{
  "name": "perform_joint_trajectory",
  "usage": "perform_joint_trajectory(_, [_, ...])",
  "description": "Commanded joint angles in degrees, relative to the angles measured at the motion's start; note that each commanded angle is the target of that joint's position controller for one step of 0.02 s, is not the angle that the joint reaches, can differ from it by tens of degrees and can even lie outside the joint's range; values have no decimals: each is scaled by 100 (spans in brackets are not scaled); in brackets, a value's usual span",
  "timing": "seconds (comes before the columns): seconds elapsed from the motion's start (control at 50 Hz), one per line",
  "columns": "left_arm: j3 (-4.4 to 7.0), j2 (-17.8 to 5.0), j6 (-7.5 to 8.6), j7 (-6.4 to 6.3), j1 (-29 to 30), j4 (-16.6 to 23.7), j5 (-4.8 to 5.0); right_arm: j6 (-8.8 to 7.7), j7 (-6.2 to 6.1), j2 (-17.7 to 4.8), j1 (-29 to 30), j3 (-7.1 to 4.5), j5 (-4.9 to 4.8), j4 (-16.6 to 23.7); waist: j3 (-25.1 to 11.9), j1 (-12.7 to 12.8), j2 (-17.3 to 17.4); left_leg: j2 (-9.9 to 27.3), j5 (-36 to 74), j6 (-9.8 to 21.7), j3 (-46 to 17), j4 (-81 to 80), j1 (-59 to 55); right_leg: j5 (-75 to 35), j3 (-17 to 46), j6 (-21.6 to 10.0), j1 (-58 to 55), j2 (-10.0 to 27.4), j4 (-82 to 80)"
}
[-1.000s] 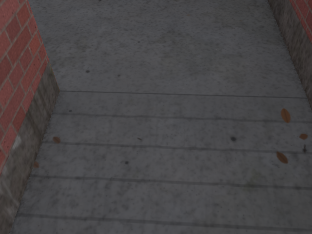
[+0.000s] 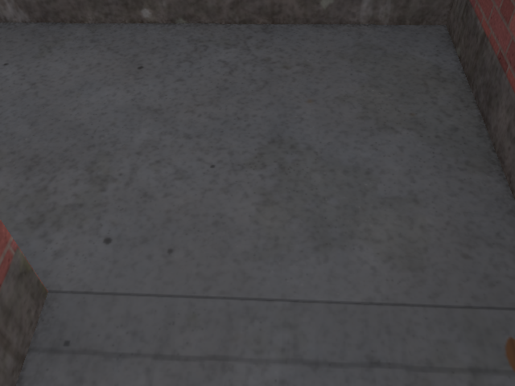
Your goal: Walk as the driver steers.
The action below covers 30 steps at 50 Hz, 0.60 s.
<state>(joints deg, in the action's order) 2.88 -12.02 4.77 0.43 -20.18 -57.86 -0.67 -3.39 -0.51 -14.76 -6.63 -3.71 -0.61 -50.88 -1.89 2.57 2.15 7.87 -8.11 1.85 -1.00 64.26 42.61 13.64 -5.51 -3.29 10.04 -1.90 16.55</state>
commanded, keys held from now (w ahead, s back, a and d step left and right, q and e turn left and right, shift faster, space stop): w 0.74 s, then w+q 0.26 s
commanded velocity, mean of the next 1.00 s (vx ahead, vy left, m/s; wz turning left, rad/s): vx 0.50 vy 0.00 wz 0.06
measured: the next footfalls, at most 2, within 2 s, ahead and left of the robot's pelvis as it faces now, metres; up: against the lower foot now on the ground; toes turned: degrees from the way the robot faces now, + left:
left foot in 0.26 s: +0.33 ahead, +0.16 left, +0.02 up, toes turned +5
right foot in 0.80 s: +0.64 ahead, -0.10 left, +0.05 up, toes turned -4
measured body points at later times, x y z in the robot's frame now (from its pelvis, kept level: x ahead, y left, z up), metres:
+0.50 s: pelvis +0.27 +0.07 +0.02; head +0.28 +0.08 +0.47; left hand +0.41 +0.33 -0.10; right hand +0.28 -0.19 -0.11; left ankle +0.29 +0.16 -0.72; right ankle +0.33 -0.10 -0.62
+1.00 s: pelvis +0.55 +0.00 +0.04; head +0.57 -0.01 +0.49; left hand +0.58 +0.27 -0.09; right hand +0.66 -0.26 -0.09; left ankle +0.53 +0.15 -0.60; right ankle +0.59 -0.09 -0.70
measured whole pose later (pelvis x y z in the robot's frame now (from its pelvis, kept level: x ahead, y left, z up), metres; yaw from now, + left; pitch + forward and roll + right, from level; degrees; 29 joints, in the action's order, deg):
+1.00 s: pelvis +0.55 +0.00 +0.04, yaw +5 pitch +1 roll -1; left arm 3.8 -12.5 5.3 0.5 -14.5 -55.9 -0.9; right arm -2.5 -0.8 -14.8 -12.3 -4.5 -2.2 -53.6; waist 0.1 1.3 2.4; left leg 5.5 -14.9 3.9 -1.9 71.0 34.7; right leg 14.4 -9.6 -2.4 15.1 0.5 23.4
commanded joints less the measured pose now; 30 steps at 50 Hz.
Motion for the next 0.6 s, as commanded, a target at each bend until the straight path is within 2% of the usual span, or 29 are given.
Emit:
perform_joint_trajectory(0.02, [116, -807, 71, -107, 200, 350, 24, 7, 23, -153, 112, -24, 42, 238, 315, -240, -532, 105, 665, -192, -29, -670, 393, -418, 1073, -908, 31, 1485, -1101])
perform_joint_trajectory(0.12, [154, -967, 1, -153, -205, 276, 95, -40, 128, -43, 1000, 61, -26, 431, 527, 67, -588, -191, 772, -240, 357, -2196, -34, -659, 705, -792, -482, 1549, -1148])
perform_joint_trajectory(0.18, [196, -1010, -87, -149, -342, 174, 130, -82, 226, -112, 1186, 63, -55, 532, 646, 72, -785, -318, 209, -48, 477, -2705, -295, -872, 650, -751, -968, 1760, -944])
perform_joint_trajectory(0.2, [213, -1024, -113, -155, -296, 160, 142, -103, 254, -185, 1078, 40, -52, 535, 613, -33, -886, -392, -53, 62, 537, -2832, -512, -1217, 628, -723, -1091, 1818, -757])
perform_joint_trajectory(0.22, [226, -1067, -136, -170, -170, 173, 152, -126, 268, -318, 709, -29, -34, 466, 417, -287, -991, -564, -231, 185, 665, -2966, -1069, -2106, 542, -656, -1121, 1805, -339])
perform_joint_trajectory(0.24, [206, -1025, -161, -197, -19, 195, 168, -139, 259, -517, -84, -158, -18, 224, -1, -708, -1007, -814, -198, 312, 819, -3119, -2123, -3258, 313, -507, -958, 1622, 499])
perform_joint_trajectory(0.26, [140, -873, -175, -218, 28, 265, 136, -148, 225, -936, -1221, -353, -14, -115, -745, -1143, -733, -588, -137, 539, 379, -3102, -3834, -3418, 46, -272, -225, 1299, 1979])
perform_joint_trajectory(0.28, [-44, -258, -99, -146, -559, 432, 32, -110, 166, -1610, -2013, -508, 45, -258, -1748, -983, 727, 1005, -973, 1398, -2152, -3469, -6193, -1266, -1, 132, 1961, 562, 4369])
perform_joint_trajectory(0.3, [-56, -229, 57, -68, -309, 409, 73, -80, 145, -1421, -2221, -429, 23, -308, -2275, -1058, 1307, 1568, -2566, 1788, -4512, -4971, -6579, 1698, 809, 193, 3113, -109, 5679])
perform_joint_trajectory(0.32, [107, -736, 175, -7, 279, 542, 279, -140, 124, -1036, -1650, -294, 40, -212, -1435, -1000, 873, 1455, -2843, 1462, -3974, -5108, -5926, 1480, 1216, 63, 3793, 269, 6394])
perform_joint_trajectory(0.34, [115, -803, 218, -6, 757, 720, 340, -161, 112, -728, -1115, -198, 58, -91, -852, -834, 490, 1267, -2507, 1233, -3106, -5013, -5089, 1016, 1030, -73, 3935, 620, 6422])
perform_joint_trajectory(0.36, [134, -771, 190, -40, 917, 752, 266, -181, 139, -469, -704, -107, 97, -61, -430, -606, 121, 1046, -1882, 1110, -2333, -5171, -4122, 522, 913, -96, 3632, 883, 6093])
perform_joint_trajectory(0.38, [178, -735, 114, -96, 809, 706, 224, -220, 143, -273, -509, -27, 165, -95, -185, -362, 214, 781, -1476, 956, -1791, -5339, -3490, 213, 956, -96, 3239, 1065, 5722])
perform_joint_trajectory(0.4, [177, -607, 12, -109, 566, 660, 203, -231, 175, -152, -463, 15, 227, -142, -105, -181, 390, 602, -1190, 946, -1385, -5425, -3152, 73, 956, -107, 2939, 1071, 5597])
perform_joint_trajectory(0.42, [150, -442, -27, -114, 475, 600, 179, -257, 177, -282, -585, -16, 187, -250, -87, -100, 304, 571, -946, 977, -1204, -5532, -3044, 19, 925, -82, 2865, 1085, 5447])
perform_joint_trajectory(0.44, [137, -375, -57, -130, 469, 596, 133, -266, 146, -460, -793, -56, 181, -340, 23, -85, 230, 560, -842, 1035, -1008, -5654, -3013, -161, 863, -13, 2979, 1080, 5390])
perform_joint_trajectory(0.48, [175, -461, -82, -153, 831, 691, 112, -253, 71, -622, -923, -77, 172, -395, 210, -77, 143, 596, -580, 1063, -823, -5784, -3006, -583, 836, 152, 3384, 1073, 5022])
perform_joint_trajectory(0.52, [168, -428, -82, -127, 1312, 871, 108, -218, 1, -577, -1143, -55, 103, -422, 322, -168, 103, 639, -399, 1045, -717, -5838, -3190, -1062, 759, 313, 3775, 1061, 4585])
perform_joint_trajectory(0.56, [163, -387, -95, -90, 1527, 895, 82, -180, -23, -659, -1265, -61, 111, -436, 338, -227, 198, 580, -146, 976, -435, -5848, -3286, -1409, 673, 382, 3745, 1007, 4085])
perform_joint_trajectory(0.58, [133, -334, -96, -70, 1690, 941, 51, -175, -27, -616, -1397, -45, 87, -442, 355, -316, 204, 517, -63, 960, -284, -5879, -3390, -1524, 567, 407, 3711, 951, 3874])
perform_joint_trajectory(0.6, [110, -288, -89, -50, 1866, 994, 74, -163, -31, -646, -1486, -48, 77, -458, 424, -369, 240, 533, 2, 945, -222, -5909, -3454, -1574, 507, 420, 3645, 905, 3576])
